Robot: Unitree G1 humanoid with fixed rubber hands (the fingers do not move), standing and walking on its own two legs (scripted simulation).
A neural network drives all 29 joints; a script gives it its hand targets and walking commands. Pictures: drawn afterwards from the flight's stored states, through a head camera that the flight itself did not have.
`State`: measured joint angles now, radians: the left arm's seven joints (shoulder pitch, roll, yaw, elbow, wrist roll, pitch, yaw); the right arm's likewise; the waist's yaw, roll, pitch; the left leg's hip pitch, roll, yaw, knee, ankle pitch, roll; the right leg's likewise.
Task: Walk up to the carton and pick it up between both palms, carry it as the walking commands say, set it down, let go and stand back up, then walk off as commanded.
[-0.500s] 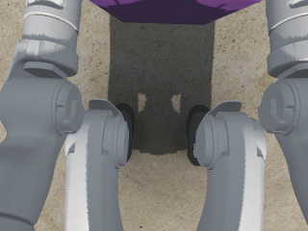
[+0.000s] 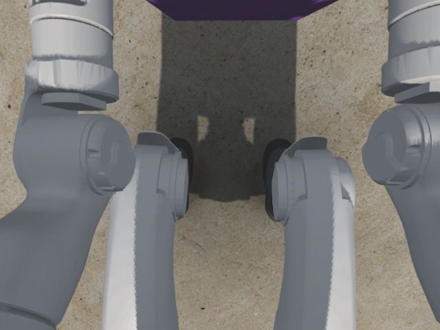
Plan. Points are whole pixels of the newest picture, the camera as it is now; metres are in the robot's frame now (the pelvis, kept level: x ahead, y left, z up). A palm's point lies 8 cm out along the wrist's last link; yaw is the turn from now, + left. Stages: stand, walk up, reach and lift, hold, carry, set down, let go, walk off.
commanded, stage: reach and lift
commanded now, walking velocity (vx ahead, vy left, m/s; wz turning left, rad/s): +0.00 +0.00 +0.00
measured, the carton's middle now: out of the picture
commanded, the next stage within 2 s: none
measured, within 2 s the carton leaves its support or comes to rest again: neither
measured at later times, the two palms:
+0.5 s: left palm out of the picture +0.56 +0.15 -0.08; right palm out of the picture +0.58 -0.16 -0.09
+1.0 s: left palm out of the picture +0.54 +0.15 -0.02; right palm out of the picture +0.55 -0.16 -0.02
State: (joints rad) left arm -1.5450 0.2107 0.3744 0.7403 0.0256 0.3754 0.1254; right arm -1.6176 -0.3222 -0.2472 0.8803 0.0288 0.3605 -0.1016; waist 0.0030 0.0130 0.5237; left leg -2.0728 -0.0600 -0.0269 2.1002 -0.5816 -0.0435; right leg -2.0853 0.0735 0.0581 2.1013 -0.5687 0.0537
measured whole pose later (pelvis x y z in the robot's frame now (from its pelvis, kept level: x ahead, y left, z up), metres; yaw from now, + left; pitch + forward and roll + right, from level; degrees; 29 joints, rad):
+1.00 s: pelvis -0.03 +0.00 +0.08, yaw +0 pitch +28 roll +1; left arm -1.45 0.13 0.45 0.52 0.10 0.50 0.09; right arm -1.52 -0.24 -0.36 0.67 -0.05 0.49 -0.05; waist 0.00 0.00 0.52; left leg -1.81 -0.07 -0.03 1.79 -0.47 -0.05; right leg -1.83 0.09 0.09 1.80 -0.46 0.06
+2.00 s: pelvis -0.03 +0.01 +0.19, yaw -1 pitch +19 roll +0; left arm -1.21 0.06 0.42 0.44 0.11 0.49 0.08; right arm -1.29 -0.17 -0.35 0.58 -0.08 0.48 -0.03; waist 0.01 0.02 0.52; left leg -1.37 -0.09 -0.07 1.44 -0.40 -0.03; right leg -1.37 0.10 0.11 1.43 -0.38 0.07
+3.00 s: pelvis +0.03 +0.01 +0.31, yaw -1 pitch +18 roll +0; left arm -0.71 -0.10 0.45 0.44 0.21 0.45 -0.01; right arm -0.76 0.02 -0.39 0.55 -0.22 0.43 0.04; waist 0.03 0.00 0.10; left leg -0.91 -0.07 -0.09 0.84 -0.25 -0.02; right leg -0.92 0.07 0.15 0.84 -0.23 0.05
